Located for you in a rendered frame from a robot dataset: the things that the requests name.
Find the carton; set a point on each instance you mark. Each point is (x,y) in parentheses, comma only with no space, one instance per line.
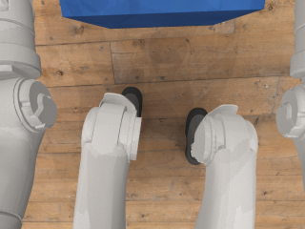
(131,14)

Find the right robot upper arm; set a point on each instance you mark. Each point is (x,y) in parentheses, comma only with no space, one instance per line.
(290,121)

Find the right robot shin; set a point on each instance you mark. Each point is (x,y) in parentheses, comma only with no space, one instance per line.
(226,109)

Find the left robot upper arm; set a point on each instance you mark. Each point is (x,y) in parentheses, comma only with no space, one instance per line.
(27,110)

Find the left robot forearm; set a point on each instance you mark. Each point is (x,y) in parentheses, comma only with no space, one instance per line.
(18,57)

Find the right robot foot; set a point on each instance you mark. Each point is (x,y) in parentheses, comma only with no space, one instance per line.
(194,118)

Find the right robot forearm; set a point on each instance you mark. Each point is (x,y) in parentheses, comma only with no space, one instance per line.
(297,61)

